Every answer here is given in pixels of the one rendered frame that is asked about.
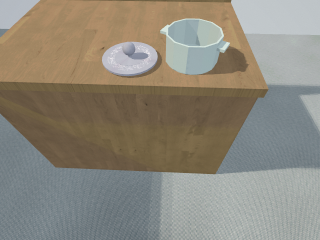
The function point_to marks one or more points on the table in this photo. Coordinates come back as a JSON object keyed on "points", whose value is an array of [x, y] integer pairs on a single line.
{"points": [[55, 90]]}

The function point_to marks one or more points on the knob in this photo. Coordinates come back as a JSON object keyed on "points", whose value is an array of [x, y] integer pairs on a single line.
{"points": [[128, 48]]}

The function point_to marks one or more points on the lid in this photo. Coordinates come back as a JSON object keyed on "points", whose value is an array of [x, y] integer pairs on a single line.
{"points": [[144, 59]]}

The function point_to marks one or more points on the pot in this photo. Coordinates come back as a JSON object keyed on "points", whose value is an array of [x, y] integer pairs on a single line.
{"points": [[193, 45]]}

